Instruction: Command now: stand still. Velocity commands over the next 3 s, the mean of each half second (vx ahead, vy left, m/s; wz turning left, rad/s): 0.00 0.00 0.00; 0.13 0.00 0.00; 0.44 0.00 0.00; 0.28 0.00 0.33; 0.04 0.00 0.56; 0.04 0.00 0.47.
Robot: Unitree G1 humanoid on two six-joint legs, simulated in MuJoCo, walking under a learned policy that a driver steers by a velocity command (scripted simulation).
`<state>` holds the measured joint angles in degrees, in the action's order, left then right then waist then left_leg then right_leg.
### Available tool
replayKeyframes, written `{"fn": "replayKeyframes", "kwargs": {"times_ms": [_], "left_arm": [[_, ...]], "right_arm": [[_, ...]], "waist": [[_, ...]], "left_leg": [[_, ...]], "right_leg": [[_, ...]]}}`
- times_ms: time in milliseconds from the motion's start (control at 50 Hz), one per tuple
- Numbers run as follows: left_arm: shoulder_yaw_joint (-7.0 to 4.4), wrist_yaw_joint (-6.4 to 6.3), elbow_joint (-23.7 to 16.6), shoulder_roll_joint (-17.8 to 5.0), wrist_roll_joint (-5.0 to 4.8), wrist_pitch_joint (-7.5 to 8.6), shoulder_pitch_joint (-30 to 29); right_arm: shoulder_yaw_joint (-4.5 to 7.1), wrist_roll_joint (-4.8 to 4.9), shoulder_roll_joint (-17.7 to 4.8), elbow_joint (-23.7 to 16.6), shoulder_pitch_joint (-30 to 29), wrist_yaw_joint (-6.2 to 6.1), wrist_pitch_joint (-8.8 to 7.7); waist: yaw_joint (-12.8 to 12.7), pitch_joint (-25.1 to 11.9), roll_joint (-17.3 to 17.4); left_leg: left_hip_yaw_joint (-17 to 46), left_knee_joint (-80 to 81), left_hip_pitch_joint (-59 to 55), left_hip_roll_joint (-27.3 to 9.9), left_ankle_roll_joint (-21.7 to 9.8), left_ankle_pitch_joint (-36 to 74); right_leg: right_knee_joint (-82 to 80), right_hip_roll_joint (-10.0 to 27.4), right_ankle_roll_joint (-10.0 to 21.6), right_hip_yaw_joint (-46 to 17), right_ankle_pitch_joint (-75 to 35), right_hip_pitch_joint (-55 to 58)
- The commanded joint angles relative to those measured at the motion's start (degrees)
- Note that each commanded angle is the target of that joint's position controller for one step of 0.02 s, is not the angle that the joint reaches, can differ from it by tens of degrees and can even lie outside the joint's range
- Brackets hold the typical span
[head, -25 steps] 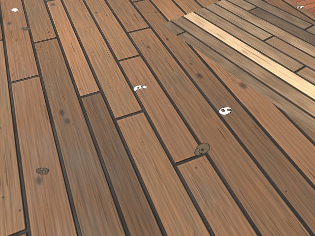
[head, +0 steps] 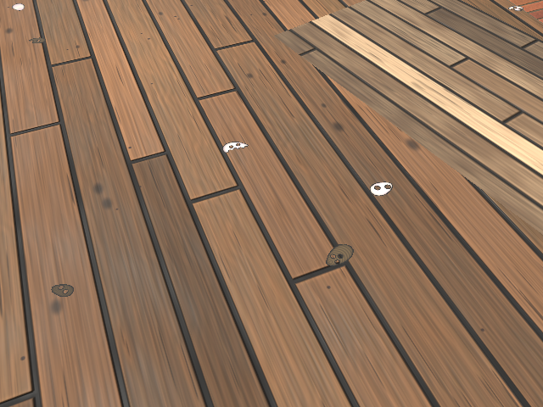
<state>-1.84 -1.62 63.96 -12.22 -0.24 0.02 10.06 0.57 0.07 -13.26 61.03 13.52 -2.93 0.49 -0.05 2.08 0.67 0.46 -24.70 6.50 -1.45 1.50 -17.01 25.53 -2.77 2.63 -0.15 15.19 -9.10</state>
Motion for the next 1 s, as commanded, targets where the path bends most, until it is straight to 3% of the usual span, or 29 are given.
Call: {"fn": "replayKeyframes", "kwargs": {"times_ms": [20, 340, 700, 740, 760, 800, 820, 840, 880, 920, 960, 1000], "left_arm": [[-0.97, -0.27, -1.26, -6.09, 0.07, 0.17, 1.57], [-0.65, -0.54, -1.77, -5.09, 0.11, 0.14, 2.81], [-0.31, -0.64, -2.36, -3.92, 0.01, 0.36, 5.19], [-0.51, -0.86, -1.79, -4.28, -0.25, 0.18, 6.59], [-1.09, -0.98, -1.87, -5.86, -0.72, 0.14, 7.14], [-1.96, -0.87, -1.99, -8.19, -1.21, 0.91, 10.26], [-2.60, -0.73, -1.89, -9.81, -1.28, 1.55, 12.06], [-2.93, -0.74, -2.26, -10.30, -1.04, 2.21, 12.24], [-2.77, -0.51, -3.91, -9.35, -0.48, 3.57, 10.35], [-2.55, -0.42, -5.85, -8.68, -1.78, 4.17, 6.49], [-2.73, -0.28, -6.69, -9.80, -2.30, 3.43, 3.91], [-2.51, -0.07, -6.93, -8.95, -2.37, 2.76, 4.63]], "right_arm": [[1.02, -0.07, -5.35, -0.43, 3.30, -0.25, -0.40], [1.14, -0.15, -3.41, 1.81, 6.49, -0.41, -1.14], [1.43, -0.04, -1.78, 2.41, 8.98, -0.37, -1.51], [1.40, 0.25, -0.98, 3.17, 10.38, -0.52, -1.36], [1.60, 0.48, -1.34, 2.60, 9.73, -0.67, -1.40], [1.43, 0.58, -0.36, 0.54, 6.98, -0.47, -2.41], [1.16, 0.71, 0.84, -0.29, 5.95, -0.02, -3.28], [1.41, 0.97, 0.06, -0.92, 4.75, 0.55, -4.06], [2.15, 1.67, -1.43, -2.09, 3.41, 1.38, -5.15], [2.43, 1.94, -1.82, -2.58, 3.50, 1.82, -6.03], [2.71, 1.56, -0.51, -0.55, 7.14, 2.03, -6.54], [3.44, 1.09, -0.44, 3.42, 15.59, 2.18, -6.00]], "waist": [[0.09, -0.18, -0.80], [0.06, 1.60, -0.67], [0.12, 1.65, -0.42], [-0.03, 0.97, -1.61], [-0.35, 2.22, -2.90], [-1.88, 5.47, -7.35], [-2.47, 5.53, -10.29], [-2.61, 6.30, -9.99], [-1.60, 5.98, -7.64], [0.34, 4.73, -6.91], [3.19, 2.39, -6.08], [5.76, 1.25, -2.87]], "left_leg": [[0.40, 2.69, 3.03, -0.60, -0.79, 11.47], [0.28, 3.01, 5.26, -0.44, -0.87, 6.80], [0.51, 2.78, 6.28, -0.34, -1.28, 6.76], [-1.75, 0.66, 6.85, 1.74, -1.84, -4.44], [-2.87, -2.24, 9.16, 2.85, -2.64, -11.41], [-3.91, -10.41, 17.23, 3.15, -3.75, -14.54], [-3.97, -16.73, 19.13, 2.41, -3.98, -10.92], [-1.65, -22.38, 21.04, 0.43, -4.75, -10.00], [1.89, -30.56, 26.59, -2.61, -6.19, -14.38], [1.91, -21.26, 23.81, -4.19, -6.83, -12.26], [-4.22, -7.77, 8.96, 0.06, -5.94, -3.94], [-7.02, -2.68, -4.70, 3.88, -4.05, 2.72]], "right_leg": [[-3.46, 4.36, 1.05, -4.04, -18.02, 1.58], [-5.01, 4.06, 0.99, -4.07, -7.11, -1.59], [-4.53, 3.92, 1.00, -3.65, -6.78, -2.45], [-5.61, 3.21, 1.81, -3.71, 9.38, -2.84], [-6.31, 3.96, 3.15, -5.27, 20.20, -4.48], [-12.01, 11.50, 7.55, -16.06, 34.05, -4.80], [-15.73, 16.92, 10.68, -24.17, 36.14, -4.13], [-18.08, 20.59, 13.10, -29.67, 34.35, -5.11], [-18.87, 22.86, 13.81, -31.52, 28.11, -2.94], [-17.98, 19.72, 10.13, -23.95, 20.44, -2.70], [-14.12, 12.93, 7.28, -12.74, 13.68, -9.14], [-5.66, 8.72, 6.04, -7.67, 14.23, -17.52]]}}
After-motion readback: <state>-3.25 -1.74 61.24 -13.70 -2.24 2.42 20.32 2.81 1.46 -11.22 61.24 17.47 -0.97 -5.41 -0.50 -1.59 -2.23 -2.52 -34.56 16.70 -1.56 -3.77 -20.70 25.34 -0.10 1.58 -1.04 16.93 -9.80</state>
